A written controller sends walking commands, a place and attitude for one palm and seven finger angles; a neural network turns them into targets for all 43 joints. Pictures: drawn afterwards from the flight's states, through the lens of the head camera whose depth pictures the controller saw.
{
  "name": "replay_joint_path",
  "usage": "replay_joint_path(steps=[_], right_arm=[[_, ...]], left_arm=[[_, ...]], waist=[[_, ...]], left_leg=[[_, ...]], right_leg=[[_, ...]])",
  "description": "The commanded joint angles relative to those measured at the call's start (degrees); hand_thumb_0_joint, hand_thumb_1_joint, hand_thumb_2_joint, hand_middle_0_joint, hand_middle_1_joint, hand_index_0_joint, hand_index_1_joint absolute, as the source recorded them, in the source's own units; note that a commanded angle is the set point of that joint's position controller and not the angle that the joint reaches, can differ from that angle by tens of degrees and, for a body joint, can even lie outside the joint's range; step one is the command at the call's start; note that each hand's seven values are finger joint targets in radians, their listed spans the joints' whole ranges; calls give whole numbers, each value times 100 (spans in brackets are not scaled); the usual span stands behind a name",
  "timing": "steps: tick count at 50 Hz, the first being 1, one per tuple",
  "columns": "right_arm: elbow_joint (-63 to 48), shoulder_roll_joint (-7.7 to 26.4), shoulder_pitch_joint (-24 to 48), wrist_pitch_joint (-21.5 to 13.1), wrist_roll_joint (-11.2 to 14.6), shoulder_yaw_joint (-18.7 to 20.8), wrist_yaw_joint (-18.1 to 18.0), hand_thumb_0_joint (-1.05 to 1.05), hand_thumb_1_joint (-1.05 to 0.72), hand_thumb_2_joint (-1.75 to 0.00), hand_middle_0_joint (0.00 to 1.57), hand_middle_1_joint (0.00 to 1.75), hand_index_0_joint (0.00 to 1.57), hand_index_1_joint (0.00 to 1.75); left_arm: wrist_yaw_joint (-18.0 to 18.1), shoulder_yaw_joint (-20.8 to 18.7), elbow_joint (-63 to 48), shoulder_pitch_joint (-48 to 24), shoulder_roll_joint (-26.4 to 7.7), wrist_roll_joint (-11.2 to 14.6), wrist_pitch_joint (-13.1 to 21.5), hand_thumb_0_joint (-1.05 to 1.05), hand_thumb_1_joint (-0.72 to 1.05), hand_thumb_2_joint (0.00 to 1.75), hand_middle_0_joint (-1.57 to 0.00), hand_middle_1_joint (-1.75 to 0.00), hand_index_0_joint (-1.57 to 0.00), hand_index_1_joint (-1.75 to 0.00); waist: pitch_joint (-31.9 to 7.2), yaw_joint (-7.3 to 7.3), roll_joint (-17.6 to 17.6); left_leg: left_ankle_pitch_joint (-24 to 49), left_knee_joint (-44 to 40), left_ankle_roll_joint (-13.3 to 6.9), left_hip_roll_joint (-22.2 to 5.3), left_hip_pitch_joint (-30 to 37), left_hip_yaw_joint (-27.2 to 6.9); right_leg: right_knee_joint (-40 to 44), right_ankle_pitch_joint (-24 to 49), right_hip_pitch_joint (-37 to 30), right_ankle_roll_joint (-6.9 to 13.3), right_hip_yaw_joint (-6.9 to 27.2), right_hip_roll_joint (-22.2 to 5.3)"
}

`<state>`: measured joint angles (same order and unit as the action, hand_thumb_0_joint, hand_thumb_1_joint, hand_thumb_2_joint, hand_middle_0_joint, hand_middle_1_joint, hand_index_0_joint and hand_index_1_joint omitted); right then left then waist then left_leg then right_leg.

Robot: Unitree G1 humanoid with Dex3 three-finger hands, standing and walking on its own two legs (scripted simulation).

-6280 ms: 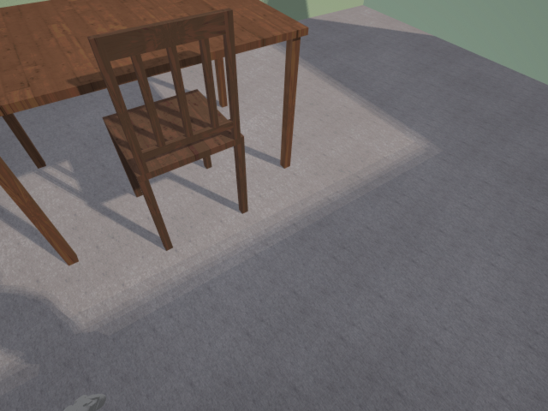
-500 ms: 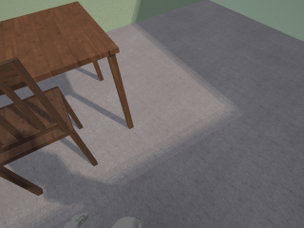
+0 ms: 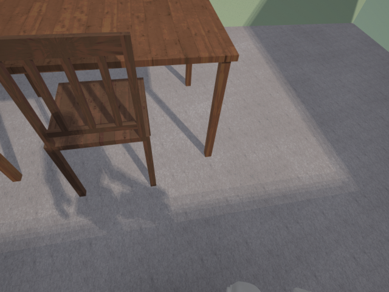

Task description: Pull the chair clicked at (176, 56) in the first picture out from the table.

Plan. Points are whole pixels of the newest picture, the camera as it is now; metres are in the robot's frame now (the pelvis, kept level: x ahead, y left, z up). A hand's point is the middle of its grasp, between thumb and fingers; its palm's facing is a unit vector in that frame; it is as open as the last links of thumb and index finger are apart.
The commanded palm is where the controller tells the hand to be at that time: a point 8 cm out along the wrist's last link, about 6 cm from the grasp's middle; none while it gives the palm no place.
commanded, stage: turn to face it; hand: left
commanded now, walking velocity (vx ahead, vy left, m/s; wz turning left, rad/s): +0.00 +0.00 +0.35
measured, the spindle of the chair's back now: (80, 96) +0.68 +0.43 -0.09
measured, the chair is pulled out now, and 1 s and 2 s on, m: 0.00 0.00 0.00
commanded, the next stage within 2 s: take the last steps up to it in 0.28 s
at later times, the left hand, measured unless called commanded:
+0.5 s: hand out of the picture +0.02 +0.14 -0.15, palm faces +0.21 -0.94 -0.27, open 7.4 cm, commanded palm none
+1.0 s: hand out of the picture +0.02 +0.18 -0.17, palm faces +0.26 -0.95 -0.17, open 7.4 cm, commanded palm none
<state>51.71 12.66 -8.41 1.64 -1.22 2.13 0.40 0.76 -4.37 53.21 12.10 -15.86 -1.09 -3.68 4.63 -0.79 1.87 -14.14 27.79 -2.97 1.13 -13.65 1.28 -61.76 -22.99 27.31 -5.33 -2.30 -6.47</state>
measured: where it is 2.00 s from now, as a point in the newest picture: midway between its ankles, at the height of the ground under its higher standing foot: (191, 264)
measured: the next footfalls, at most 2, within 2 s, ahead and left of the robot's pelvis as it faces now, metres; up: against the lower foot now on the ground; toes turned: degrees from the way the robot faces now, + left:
right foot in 0.26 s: +0.05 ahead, -0.13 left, +0.00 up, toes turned +2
left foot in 0.74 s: +0.01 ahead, +0.11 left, +0.00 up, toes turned +19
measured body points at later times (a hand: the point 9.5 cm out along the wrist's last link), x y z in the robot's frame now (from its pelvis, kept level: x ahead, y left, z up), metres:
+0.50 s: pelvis +0.00 -0.06 +0.00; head +0.02 -0.09 +0.45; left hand +0.01 +0.19 -0.13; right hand +0.08 -0.30 -0.16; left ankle -0.06 +0.10 -0.66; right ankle +0.01 -0.14 -0.74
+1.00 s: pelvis +0.07 +0.00 +0.00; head +0.07 +0.00 +0.45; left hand +0.01 +0.23 -0.16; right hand +0.10 -0.23 -0.15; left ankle -0.03 +0.10 -0.74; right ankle +0.15 -0.11 -0.69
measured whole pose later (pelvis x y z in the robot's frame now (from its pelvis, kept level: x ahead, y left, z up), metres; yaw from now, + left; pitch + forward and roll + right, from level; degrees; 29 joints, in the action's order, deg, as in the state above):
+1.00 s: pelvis +0.07 +0.00 +0.00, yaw +12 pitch -1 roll +1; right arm 62.9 9.0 -20.1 -2.4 -1.5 1.6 -1.1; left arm -1.2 -2.9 62.6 17.6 -10.1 -1.6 -0.7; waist 1.6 -0.7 1.4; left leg -16.6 18.3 -0.1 -0.9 -0.3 6.9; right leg -52.7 -15.4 29.3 -1.3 -4.8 -6.6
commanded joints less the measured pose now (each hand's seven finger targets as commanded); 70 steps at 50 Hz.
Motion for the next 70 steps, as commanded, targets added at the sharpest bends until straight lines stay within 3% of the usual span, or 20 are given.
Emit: replay_joint_path(steps=[1, 10, 11, 13, 14, 19, 29, 35, 37, 38, 45, 52, 55, 56, 57, 58, 59, 61, 64, 70], right_arm=[[-255, 1107, -399, -93, 15, 339, -95, 0, -90, -90, 20, 30, 20, 30], [-204, 974, -242, -28, 11, 340, -88, 0, -90, -90, 20, 30, 20, 30], [-188, 853, -217, -41, 51, 325, -68, 0, -90, -90, 20, 30, 20, 30], [-368, 355, -295, -43, 98, 247, -32, 0, -90, -90, 20, 30, 20, 30], [-296, 589, -262, 78, 45, 325, -59, 0, -90, -90, 20, 30, 20, 30], [174, 411, -482, 137, 19, 297, 18, 0, -90, -90, 20, 30, 20, 30], [177, 191, 184, -85, -26, 165, 124, 0, -90, -90, 20, 30, 20, 30], [657, 118, -863, -299, 6, 55, 14, 0, -90, -90, 20, 30, 20, 30], [901, 902, -1748, -345, -43, 235, -95, 0, -90, -90, 20, 30, 20, 30], [943, 1147, -2129, -312, -55, 279, -140, 0, -90, -90, 20, 30, 20, 30], [772, 452, -1183, -522, 11, 112, -206, 0, -90, -90, 20, 30, 20, 30], [1041, 512, -1535, -519, -54, 175, -200, 0, -90, -90, 20, 30, 20, 30], [1082, 535, -1416, -475, -50, 185, -198, 0, -90, -90, 20, 30, 20, 30], [1081, 484, -1399, -483, -17, 168, -171, 0, -90, -90, 20, 30, 20, 30], [1020, 207, -1472, -513, 47, 124, -119, 0, -90, -90, 20, 30, 20, 30], [769, 6, -1422, -513, 92, 68, -102, 0, -90, -90, 20, 30, 20, 30], [768, 126, -1163, -481, 108, 109, -104, 0, -90, -90, 20, 30, 20, 30], [751, 115, -831, -432, 34, 172, -63, 0, -90, -90, 20, 30, 20, 30], [972, -145, -1328, -259, -38, 116, -26, 0, -90, -90, 20, 30, 20, 30], [771, -212, -875, -239, -29, 97, 36, 0, -90, -90, 20, 30, 20, 30]], left_arm=[[19, -41, -539, -245, -326, 39, 157, 0, 90, 90, -20, -30, -20, -30], [92, 23, -445, 228, -161, 95, 291, 0, 90, 90, -20, -30, -20, -30], [112, 7, -391, 462, -303, 72, 352, 0, 90, 90, -20, -30, -20, -30], [143, -106, -420, 546, -1059, -47, 444, 0, 90, 90, -20, -30, -20, -30], [150, -120, -461, 461, -979, 9, 449, 0, 90, 90, -20, -30, -20, -30], [143, 20, -456, -30, -367, 12, 485, 0, 90, 90, -20, -30, -20, -30], [33, 1, 361, 1171, -421, -78, 636, 0, 90, 90, -20, -30, -20, -30], [-23, 52, 727, 954, -279, 21, 563, 0, 90, 90, -20, -30, -20, -30], [-91, 185, 559, 779, 289, 37, 531, 0, 90, 90, -20, -30, -20, -30], [-100, 200, 318, 393, 304, -5, 565, 0, 90, 90, -20, -30, -20, -30], [-223, 116, 638, 616, 348, -35, 434, 0, 90, 90, -20, -30, -20, -30], [-248, 84, 292, -274, 383, 4, 473, 0, 90, 90, -20, -30, -20, -30], [-241, 1, 492, 306, 219, -12, 542, 0, 90, 90, -20, -30, -20, -30], [-218, -55, 703, 1033, -23, -27, 606, 0, 90, 90, -20, -30, -20, -30], [-152, -193, 948, 1831, -539, -75, 690, 0, 90, 90, -20, -30, -20, -30], [-103, -255, 1016, 2327, -1033, 7, 696, 0, 90, 90, -20, -30, -20, -30], [-70, -237, 948, 1968, -1008, 55, 699, 0, 90, 90, -20, -30, -20, -30], [-5, -86, 613, 837, -456, 47, 671, 0, 90, 90, -20, -30, -20, -30], [20, 95, 491, 301, 50, 2, 753, 0, 90, 90, -20, -30, -20, -30], [-4, 90, 659, 619, 23, -2, 829, 0, 90, 90, -20, -30, -20, -30]], waist=[[-668, 271, -915], [-758, 8, -918], [-823, -121, -607], [-737, -138, 1355], [-733, -151, 1336], [-316, 141, 604], [-69, -349, 570], [-244, 171, 299], [-187, 597, -1688], [86, 730, -1506], [340, 73, -874], [456, 243, -944], [160, -103, -808], [-229, -445, -246], [-813, -769, 857], [-1229, -762, 1582], [-1245, -726, 1325], [-375, -305, 133], [-152, 184, 372], [-133, 129, 107]], left_leg=[[2577, -844, -744, -1467, 941, -1485], [2362, -303, -518, -1157, 55, -1760], [1819, 65, -262, -919, -248, -1592], [-1840, 2045, 428, 268, -1615, -396], [-2012, 2862, 402, 31, -1378, -758], [-769, 3939, 588, -186, -1576, -458], [-882, 1843, 451, -478, -1420, 138], [-169, -450, 310, -248, 1020, 662], [-1546, -1391, -294, -1929, 2064, -1574], [-1610, -1865, -742, -2559, 1846, -2478], [358, -1951, -585, -1704, 827, -507], [1212, -1569, -567, -1764, 797, -186], [1468, -651, -352, -1593, 429, 17], [1612, 400, -179, -1274, 101, 274], [544, 2143, 71, -736, -931, 735], [-1992, 3800, 159, -211, -1849, 519], [-1866, 4575, 82, -426, -1977, -129], [-804, 4713, 85, -849, -2066, -291], [-211, 3970, 271, -932, -1391, -79], [56, 2454, 381, -824, -1574, 182]], right_leg=[[520, -134, 227, -43, 99, 80], [3091, 696, -1576, 171, -38, 475], [3977, 1308, -2160, 194, 116, 294], [4525, 2789, -2526, 1233, 2132, -1982], [4659, 2417, -1809, 1502, 2097, -2007], [4405, 2822, -1745, 1251, 621, -1013], [5242, -7, -2211, 1402, 944, -1246], [4465, -327, -1007, 999, 124, -614], [2413, -586, 678, 530, -712, 197], [1359, -948, 1193, 517, -613, 376], [405, 687, 772, 377, -136, -100], [2176, 889, 115, 430, -468, 64], [2862, 1123, -1284, 582, -707, 394], [3227, 1175, -2329, 684, -566, 412], [3645, 803, -3517, 1065, 868, -726], [4557, 1082, -3914, 1630, 2863, -1920], [4893, 312, -3429, 1789, 3113, -1988], [5094, -380, -2111, 1643, 2160, -1637], [5273, 776, -1044, 1337, 698, -1074], [5325, 1675, -1631, 1539, 301, -886]])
